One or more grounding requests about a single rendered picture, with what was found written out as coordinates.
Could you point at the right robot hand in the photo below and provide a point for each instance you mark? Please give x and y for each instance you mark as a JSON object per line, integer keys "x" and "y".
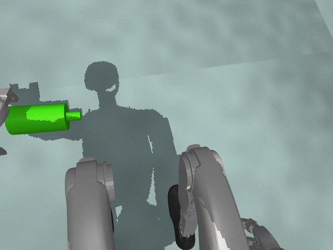
{"x": 263, "y": 240}

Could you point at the left robot hand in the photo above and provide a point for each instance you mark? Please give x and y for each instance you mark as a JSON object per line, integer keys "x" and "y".
{"x": 6, "y": 97}

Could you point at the bottle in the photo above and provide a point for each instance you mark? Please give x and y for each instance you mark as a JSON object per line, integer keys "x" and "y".
{"x": 39, "y": 118}

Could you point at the right robot foot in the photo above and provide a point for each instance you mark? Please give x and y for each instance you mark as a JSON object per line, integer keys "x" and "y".
{"x": 183, "y": 243}

